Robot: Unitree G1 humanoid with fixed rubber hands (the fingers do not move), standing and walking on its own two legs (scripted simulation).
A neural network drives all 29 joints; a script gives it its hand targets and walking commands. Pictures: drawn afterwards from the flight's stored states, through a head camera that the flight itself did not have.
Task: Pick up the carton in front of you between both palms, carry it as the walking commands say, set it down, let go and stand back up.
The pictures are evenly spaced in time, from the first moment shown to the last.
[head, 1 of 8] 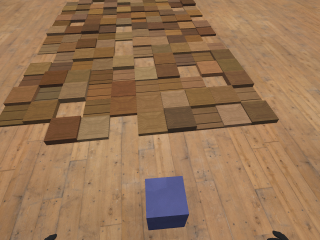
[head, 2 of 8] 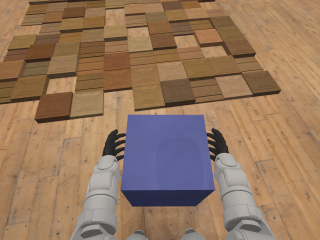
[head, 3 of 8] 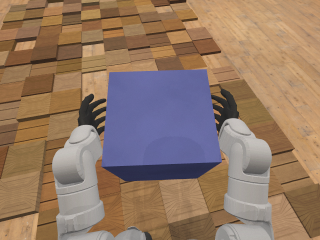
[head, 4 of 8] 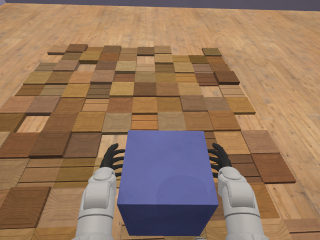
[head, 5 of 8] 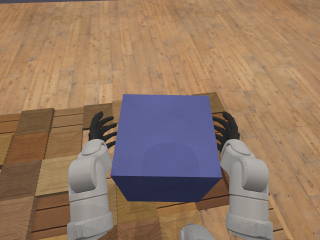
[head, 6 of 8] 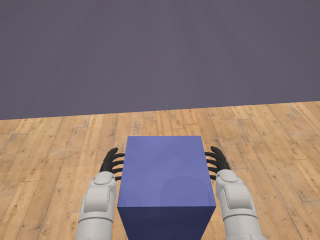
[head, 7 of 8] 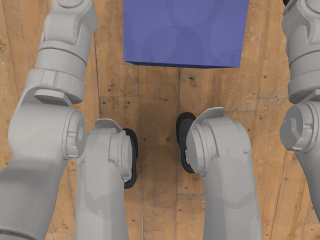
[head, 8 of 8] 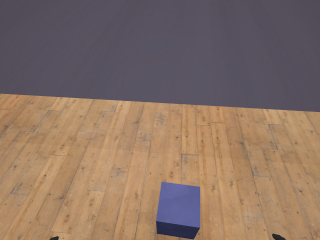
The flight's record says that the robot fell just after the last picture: no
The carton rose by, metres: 0.78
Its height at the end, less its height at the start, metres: +0.00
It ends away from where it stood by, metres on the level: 5.63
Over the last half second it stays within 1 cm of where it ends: yes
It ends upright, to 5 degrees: yes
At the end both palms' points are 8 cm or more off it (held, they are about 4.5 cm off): yes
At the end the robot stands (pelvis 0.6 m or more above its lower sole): yes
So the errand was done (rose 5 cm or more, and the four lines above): yes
